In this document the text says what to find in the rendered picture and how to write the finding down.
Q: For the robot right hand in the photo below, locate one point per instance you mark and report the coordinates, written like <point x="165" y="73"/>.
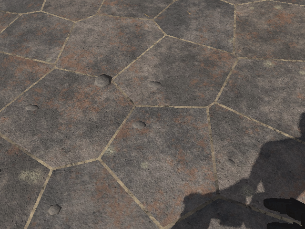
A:
<point x="290" y="206"/>

